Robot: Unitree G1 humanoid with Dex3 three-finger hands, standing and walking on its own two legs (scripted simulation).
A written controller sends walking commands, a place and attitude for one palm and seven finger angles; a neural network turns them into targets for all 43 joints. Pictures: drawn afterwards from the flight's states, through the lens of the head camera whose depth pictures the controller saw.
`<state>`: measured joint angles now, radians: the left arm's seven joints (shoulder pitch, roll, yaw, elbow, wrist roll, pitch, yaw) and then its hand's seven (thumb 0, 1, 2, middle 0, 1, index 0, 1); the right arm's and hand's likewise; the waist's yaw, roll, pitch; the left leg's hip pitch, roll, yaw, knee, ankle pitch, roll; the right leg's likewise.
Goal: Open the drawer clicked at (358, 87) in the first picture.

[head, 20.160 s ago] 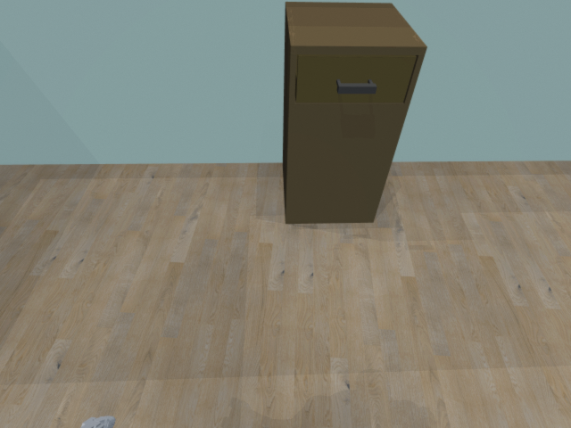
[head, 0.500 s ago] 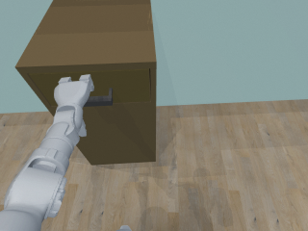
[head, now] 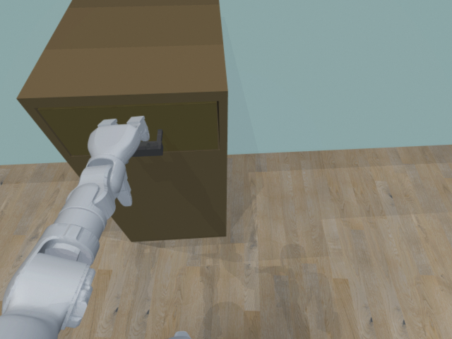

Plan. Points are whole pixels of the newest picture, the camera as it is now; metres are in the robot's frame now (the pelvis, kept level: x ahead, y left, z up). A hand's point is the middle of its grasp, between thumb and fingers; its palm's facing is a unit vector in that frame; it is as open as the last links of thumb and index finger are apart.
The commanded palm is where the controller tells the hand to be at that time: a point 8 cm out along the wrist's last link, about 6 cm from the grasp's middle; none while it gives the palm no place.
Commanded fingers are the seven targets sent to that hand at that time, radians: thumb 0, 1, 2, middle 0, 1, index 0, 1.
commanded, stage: lower the fingers behind the handle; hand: left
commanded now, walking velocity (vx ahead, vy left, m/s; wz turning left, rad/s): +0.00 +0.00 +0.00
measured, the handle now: (136, 141) +0.54 +0.19 -0.02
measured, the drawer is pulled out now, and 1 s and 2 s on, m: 0.00 0.00 0.00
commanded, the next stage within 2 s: lift the fingers back up to retry in 1.70 s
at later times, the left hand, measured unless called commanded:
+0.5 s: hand (127, 157) +0.46 +0.19 +0.03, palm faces -0.03 -0.07 -1.00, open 13.8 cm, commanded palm +0.45 +0.20 +0.07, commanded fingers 0.00 -0.50 0.30 -0.30 -1.20 -0.30 -1.20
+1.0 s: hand (121, 161) +0.47 +0.21 +0.00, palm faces -0.05 -0.03 -1.00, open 13.9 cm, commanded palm +0.45 +0.20 +0.03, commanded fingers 0.00 -0.50 0.30 -0.30 -1.20 -0.30 -1.20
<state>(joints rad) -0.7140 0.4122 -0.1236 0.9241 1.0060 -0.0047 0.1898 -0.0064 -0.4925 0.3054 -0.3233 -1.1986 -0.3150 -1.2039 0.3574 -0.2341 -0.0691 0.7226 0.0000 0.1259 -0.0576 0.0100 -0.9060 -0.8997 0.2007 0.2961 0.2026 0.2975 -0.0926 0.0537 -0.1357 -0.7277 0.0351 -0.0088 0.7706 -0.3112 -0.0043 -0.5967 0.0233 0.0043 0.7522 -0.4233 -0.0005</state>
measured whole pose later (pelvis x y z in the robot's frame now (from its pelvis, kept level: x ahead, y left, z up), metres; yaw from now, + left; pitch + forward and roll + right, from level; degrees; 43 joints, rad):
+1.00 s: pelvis -0.01 +0.01 -0.02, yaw -1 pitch +20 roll -2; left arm -0.82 0.45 -0.08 1.06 1.08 -0.01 0.32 0.00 -0.49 0.31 -0.32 -1.29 -0.32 -1.20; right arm 0.38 -0.23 -0.06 0.71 -0.02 0.11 -0.04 0.01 -0.91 -0.90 0.20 0.30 0.20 0.30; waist -0.12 0.05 -0.17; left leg -0.93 0.05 -0.01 0.93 -0.35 0.00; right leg -0.80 0.04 0.01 0.90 -0.46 0.01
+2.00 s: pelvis -0.05 +0.01 -0.05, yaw -1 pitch +23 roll -3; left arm -0.98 0.49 -0.12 1.09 1.06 0.08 0.26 0.00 -0.49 0.31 -0.31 -1.37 -0.32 -1.20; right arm 0.36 -0.23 -0.03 0.69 0.00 0.08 -0.05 0.01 -0.91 -0.90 0.20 0.30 0.20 0.30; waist -0.15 0.06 -0.15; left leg -1.09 0.04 -0.02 1.03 -0.34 0.01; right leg -0.96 0.03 0.00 1.02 -0.46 0.02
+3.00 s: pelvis +0.01 -0.01 +0.00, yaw +1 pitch +16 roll -1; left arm -0.72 0.40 -0.13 0.90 1.02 0.09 0.25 -0.01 -0.49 0.31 -0.32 -1.20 -0.31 -1.20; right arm 0.28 -0.24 -0.08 0.69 0.00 0.15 -0.03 0.01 -0.91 -0.90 0.20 0.30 0.20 0.30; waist -0.07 0.06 -0.14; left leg -0.72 0.03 -0.03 0.78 -0.33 -0.02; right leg -0.59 0.03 -0.01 0.77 -0.45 -0.01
